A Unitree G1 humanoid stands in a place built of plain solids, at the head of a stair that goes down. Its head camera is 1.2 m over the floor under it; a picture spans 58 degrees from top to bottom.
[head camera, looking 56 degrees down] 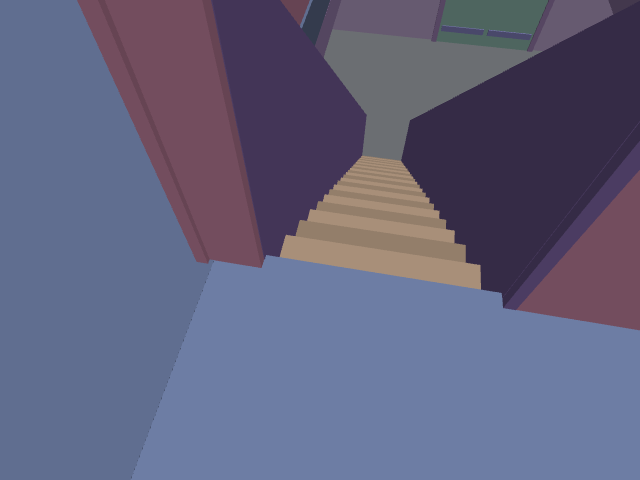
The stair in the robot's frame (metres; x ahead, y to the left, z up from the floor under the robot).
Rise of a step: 0.20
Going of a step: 0.22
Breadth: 0.83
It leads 11 degrees to the right of straight ahead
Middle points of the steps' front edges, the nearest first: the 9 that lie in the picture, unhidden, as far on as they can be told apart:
0.68 -0.19 0.00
0.90 -0.23 -0.20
1.12 -0.28 -0.40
1.34 -0.32 -0.60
1.56 -0.36 -0.80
1.78 -0.40 -1.00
2.00 -0.44 -1.20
2.22 -0.48 -1.40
2.44 -0.52 -1.60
